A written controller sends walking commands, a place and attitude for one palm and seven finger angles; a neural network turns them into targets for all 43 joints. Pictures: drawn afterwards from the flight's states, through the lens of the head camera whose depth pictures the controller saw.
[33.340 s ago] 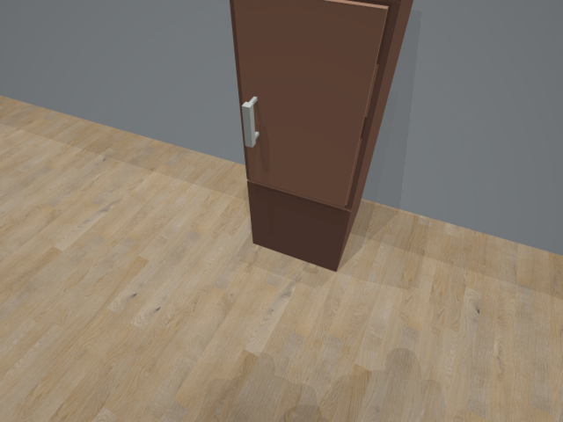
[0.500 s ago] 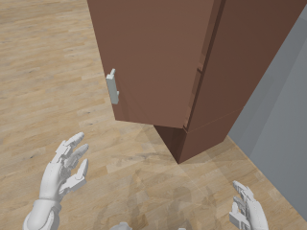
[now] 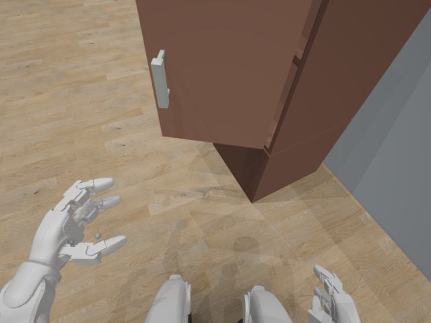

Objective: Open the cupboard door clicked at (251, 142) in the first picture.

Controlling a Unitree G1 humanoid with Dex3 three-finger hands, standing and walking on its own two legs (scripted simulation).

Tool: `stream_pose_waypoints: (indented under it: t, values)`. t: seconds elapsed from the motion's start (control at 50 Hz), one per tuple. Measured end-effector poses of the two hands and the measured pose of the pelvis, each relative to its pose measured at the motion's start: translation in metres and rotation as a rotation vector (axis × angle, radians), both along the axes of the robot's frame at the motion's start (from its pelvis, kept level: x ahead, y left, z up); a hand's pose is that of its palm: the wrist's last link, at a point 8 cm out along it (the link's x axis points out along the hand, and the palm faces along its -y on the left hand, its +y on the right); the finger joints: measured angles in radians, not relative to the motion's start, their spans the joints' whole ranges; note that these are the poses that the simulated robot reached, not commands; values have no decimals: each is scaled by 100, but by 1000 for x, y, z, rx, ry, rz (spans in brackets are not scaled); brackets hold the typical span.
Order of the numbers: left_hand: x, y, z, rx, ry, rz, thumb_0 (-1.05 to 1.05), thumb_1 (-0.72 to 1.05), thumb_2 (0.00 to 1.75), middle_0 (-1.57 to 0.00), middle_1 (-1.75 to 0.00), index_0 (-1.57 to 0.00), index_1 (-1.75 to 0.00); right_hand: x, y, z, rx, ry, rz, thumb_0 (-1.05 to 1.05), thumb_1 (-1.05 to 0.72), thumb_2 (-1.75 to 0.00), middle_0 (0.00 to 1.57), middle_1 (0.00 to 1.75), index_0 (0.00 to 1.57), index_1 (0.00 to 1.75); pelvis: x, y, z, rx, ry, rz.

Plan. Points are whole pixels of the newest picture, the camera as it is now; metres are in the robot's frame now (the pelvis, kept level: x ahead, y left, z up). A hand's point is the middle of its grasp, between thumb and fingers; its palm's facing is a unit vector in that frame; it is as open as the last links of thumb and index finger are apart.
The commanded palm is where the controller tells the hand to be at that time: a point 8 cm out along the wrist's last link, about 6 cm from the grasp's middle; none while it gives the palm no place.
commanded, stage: raise the hand with hooked fingers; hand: left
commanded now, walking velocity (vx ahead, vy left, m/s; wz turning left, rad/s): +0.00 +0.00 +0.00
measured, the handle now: (162, 79) +0.66 +0.17 +0.03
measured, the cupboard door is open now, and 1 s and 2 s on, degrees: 54 54 54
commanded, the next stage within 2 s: move the hooked fingers beside the handle in 1.30 s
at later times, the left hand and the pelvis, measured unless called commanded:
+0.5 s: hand (68, 220) +0.27 +0.26 +0.04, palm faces -0.05 -1.00 -0.07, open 13.6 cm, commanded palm +0.26 +0.31 +0.04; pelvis +0.02 +0.01 +0.00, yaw +1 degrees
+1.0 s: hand (78, 208) +0.30 +0.25 +0.04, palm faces -0.12 -0.99 -0.05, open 14.0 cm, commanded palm +0.28 +0.31 +0.04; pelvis +0.02 -0.01 -0.01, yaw +0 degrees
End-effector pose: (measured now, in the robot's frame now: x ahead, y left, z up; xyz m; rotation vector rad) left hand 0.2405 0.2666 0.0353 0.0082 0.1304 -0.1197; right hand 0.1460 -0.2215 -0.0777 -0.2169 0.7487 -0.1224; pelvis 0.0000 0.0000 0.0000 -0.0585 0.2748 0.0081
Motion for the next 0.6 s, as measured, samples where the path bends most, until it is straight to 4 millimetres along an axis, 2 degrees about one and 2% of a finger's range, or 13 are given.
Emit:
stream_pose_waypoints:
  t: [0.06, 0.12, 0.26, 0.36, 0.44, 0.6]
  values:
    - [-4, 16, 6, 27, -49, 74, 1, 9, 55, -26, -82, -26, -82, -7, -5, 0, -27, 29, -1, 2, -90, -90, 21, 31, 20, 30, 3, 4, 0, 0, 9, 0]
    - [-5, 26, 8, 56, -94, 91, 1, 2, 52, -26, -87, -26, -86, -5, -11, -1, -60, 46, 18, 2, -90, -90, 21, 31, 20, 30, 4, 7, -3, -4, 19, 6]
    - [5, 24, -9, 40, -49, -9, 0, -14, 45, -27, -97, -27, -97, 18, -18, 6, -107, 1, 32, 2, -90, -90, 20, 30, 20, 30, 7, 12, -7, -12, 32, 11]
    - [11, 32, 5, 48, -88, 16, 0, -26, 40, -28, -105, -28, -104, 38, -13, 19, -103, -54, 50, 2, -90, -90, 20, 30, 20, 30, 12, 10, -3, -13, 30, 10]
    - [13, 44, 16, 66, -114, 64, 0, -35, 36, -29, -111, -29, -110, 50, -8, 21, -84, -72, 77, 2, -90, -90, 20, 30, 20, 30, 16, 8, -1, -14, 34, 16]
    - [22, 48, 2, 52, -37, 28, -1, -47, 31, -29, -118, -30, -118, 54, -10, 12, -71, -49, 97, 2, -90, -90, 20, 30, 20, 30, 19, 1, -3, -13, 45, 16]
